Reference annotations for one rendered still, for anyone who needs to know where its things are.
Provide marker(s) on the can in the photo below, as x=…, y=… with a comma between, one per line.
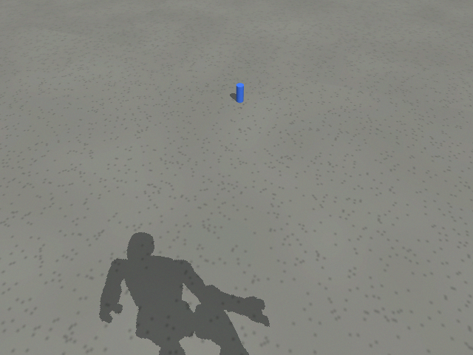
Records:
x=240, y=93

